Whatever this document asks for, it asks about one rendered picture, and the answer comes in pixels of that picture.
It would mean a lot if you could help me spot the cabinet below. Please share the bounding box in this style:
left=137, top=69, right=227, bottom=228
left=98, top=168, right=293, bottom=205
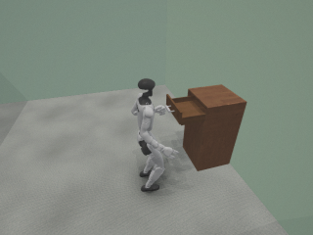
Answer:
left=183, top=84, right=247, bottom=171

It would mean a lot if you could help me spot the robot right forearm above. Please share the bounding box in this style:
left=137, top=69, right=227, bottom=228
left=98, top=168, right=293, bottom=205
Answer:
left=142, top=132, right=165, bottom=152

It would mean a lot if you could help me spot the drawer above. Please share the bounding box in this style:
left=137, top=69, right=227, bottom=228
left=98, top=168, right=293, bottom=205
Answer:
left=166, top=94, right=207, bottom=125

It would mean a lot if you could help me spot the robot right hand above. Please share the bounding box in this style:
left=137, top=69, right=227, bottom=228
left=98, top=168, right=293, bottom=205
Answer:
left=162, top=147, right=179, bottom=159

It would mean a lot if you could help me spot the robot right upper arm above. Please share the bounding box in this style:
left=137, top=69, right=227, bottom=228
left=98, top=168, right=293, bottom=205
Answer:
left=140, top=106, right=154, bottom=138

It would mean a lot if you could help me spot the robot torso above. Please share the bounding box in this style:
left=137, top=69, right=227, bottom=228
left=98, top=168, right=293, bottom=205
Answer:
left=136, top=99, right=155, bottom=147

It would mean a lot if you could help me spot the robot left hand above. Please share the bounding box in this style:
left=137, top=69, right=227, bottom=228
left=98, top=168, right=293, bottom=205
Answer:
left=155, top=105, right=166, bottom=116

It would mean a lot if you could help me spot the robot left upper arm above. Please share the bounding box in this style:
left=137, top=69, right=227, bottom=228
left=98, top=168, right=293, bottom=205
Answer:
left=131, top=93, right=143, bottom=116

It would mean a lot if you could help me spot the robot right shin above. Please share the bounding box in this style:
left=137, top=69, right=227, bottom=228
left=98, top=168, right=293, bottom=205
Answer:
left=146, top=166, right=165, bottom=188

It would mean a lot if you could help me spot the handle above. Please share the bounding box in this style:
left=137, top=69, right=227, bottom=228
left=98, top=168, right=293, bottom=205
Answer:
left=165, top=105, right=175, bottom=113

